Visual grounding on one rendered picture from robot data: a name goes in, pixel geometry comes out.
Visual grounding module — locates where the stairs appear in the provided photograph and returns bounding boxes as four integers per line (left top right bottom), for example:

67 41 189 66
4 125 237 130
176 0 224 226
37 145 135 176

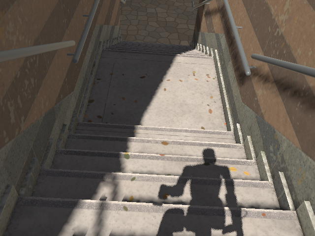
4 122 303 236
105 40 210 57

